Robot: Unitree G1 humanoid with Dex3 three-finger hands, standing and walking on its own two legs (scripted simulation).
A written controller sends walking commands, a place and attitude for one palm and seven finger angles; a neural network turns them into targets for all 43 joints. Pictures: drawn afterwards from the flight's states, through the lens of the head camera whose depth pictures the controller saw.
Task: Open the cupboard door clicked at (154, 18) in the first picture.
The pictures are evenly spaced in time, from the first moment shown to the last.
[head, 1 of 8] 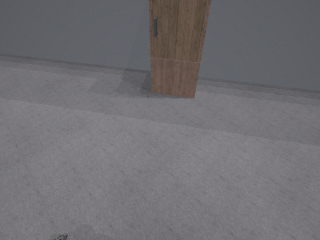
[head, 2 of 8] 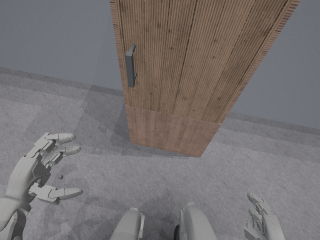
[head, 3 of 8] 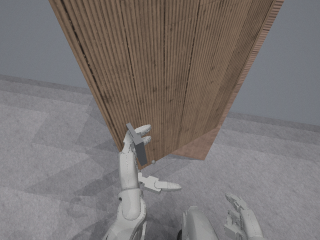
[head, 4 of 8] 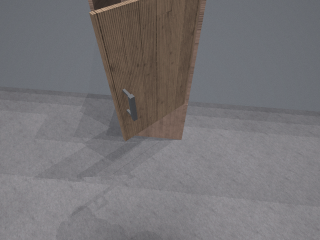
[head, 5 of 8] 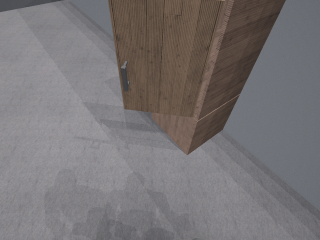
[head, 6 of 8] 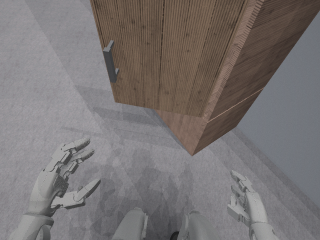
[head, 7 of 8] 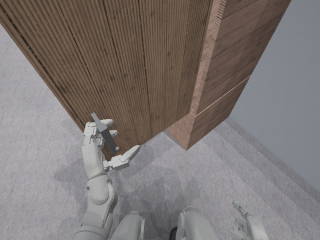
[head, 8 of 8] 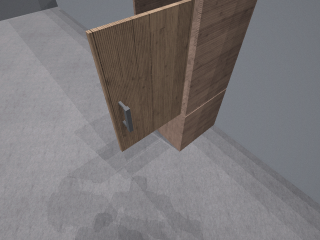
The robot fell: no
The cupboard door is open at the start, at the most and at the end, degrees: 0 89 89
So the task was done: yes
